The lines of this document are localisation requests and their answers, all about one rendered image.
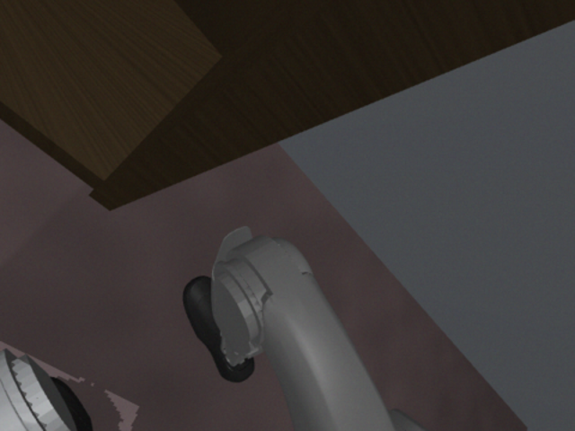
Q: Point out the right robot hand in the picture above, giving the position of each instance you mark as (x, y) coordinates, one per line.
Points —
(403, 422)

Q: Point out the left robot foot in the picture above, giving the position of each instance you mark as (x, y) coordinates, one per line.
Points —
(75, 407)

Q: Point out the bookshelf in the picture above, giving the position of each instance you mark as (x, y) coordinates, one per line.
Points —
(134, 96)

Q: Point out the right robot foot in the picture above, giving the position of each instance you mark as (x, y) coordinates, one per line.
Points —
(197, 305)

